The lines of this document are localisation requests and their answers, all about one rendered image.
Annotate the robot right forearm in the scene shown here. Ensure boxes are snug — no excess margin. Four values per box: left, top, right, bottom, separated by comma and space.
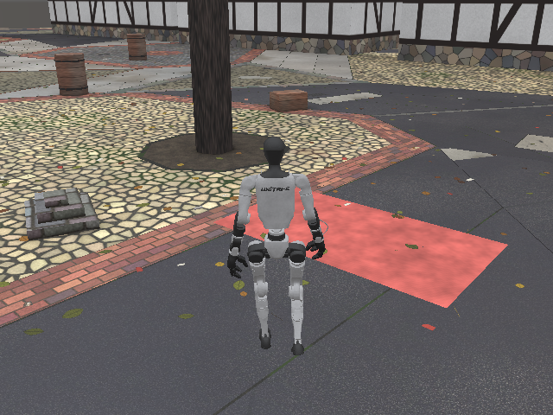
308, 207, 324, 243

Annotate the left robot upper arm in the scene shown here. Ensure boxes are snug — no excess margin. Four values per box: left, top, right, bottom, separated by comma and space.
237, 175, 257, 225

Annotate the robot torso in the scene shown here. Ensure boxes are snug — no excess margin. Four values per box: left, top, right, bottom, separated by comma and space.
255, 170, 296, 259

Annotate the robot right hand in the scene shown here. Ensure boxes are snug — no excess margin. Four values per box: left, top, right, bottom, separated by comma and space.
306, 240, 326, 259

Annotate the right robot shin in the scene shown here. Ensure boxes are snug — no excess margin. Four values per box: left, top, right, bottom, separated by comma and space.
291, 285, 303, 344

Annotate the robot left hand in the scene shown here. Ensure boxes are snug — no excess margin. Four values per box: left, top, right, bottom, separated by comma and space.
227, 253, 248, 278

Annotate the robot left forearm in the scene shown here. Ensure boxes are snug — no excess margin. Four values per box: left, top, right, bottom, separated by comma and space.
229, 212, 245, 256

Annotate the right robot upper arm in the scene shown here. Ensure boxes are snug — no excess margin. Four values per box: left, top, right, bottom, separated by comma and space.
293, 174, 316, 220

